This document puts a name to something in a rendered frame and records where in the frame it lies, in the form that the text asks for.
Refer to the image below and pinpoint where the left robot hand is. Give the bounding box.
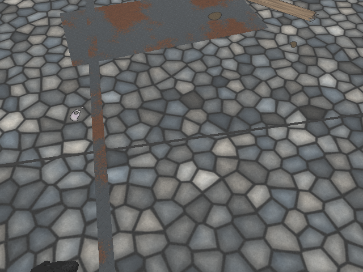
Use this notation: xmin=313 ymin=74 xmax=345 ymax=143
xmin=30 ymin=261 xmax=79 ymax=272

